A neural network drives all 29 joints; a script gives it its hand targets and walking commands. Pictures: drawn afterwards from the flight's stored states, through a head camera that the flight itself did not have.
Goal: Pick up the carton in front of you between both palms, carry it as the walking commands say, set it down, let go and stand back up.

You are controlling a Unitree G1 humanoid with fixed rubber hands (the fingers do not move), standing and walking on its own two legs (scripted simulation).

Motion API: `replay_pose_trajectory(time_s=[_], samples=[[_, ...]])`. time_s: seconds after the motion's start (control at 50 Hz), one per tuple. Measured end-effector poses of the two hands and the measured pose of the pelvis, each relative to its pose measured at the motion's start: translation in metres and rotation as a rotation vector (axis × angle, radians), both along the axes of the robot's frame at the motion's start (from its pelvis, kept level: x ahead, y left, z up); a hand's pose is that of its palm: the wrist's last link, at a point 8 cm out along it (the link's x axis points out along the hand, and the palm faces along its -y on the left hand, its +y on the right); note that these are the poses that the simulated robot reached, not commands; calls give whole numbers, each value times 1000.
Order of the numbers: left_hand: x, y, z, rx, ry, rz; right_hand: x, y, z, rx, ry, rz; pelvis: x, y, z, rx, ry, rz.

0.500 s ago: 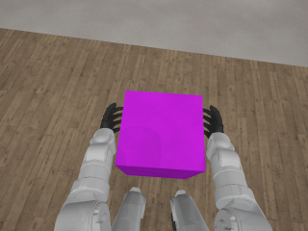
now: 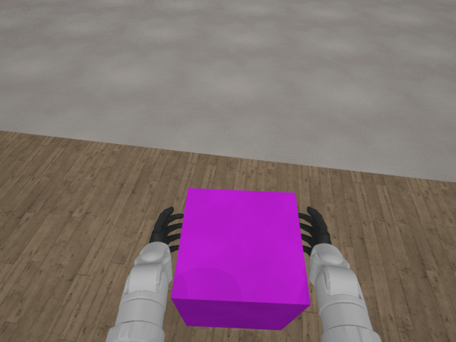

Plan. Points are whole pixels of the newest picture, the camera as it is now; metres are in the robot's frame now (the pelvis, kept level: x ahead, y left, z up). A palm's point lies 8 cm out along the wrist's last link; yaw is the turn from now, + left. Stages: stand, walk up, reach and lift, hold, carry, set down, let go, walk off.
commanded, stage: reach and lift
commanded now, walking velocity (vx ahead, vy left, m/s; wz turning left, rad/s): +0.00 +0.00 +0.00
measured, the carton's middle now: (237, 263) +0.29 +0.00 -0.08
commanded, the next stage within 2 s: hold in 1.10 s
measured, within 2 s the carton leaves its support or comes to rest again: neither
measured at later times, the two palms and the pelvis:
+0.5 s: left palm (154, 242) +0.28 +0.15 +0.04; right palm (328, 242) +0.28 -0.15 +0.04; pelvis -0.02 +0.00 +0.01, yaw +0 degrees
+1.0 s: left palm (154, 236) +0.28 +0.15 +0.05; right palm (329, 236) +0.29 -0.15 +0.05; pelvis +0.00 +0.00 +0.02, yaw +0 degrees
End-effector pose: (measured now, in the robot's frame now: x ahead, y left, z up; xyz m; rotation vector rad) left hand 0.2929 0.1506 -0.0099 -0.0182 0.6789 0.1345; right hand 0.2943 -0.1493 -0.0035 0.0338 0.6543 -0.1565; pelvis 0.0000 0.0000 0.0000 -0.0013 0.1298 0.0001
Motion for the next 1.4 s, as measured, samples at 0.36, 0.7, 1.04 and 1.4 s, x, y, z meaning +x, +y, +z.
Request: replay_pose_trajectory(time_s=[0.36, 0.7, 1.04, 1.4], samples=[[-18, -2, 42, 32, 27, -12, -14, -2, 42, -30, 27, 34, -16, -2, 12, 2, -185, -1], [-11, -1, 52, 37, 11, -18, -8, -2, 51, -35, 11, 33, -12, 0, 15, 2, -193, -4], [-8, -2, 58, 52, 16, -29, -6, -2, 58, -53, 15, 45, 1, 1, 19, 2, -207, -5], [-16, -2, 75, 46, 4, -25, -15, -2, 74, -47, 3, 38, -7, 0, 19, 2, -251, -5]])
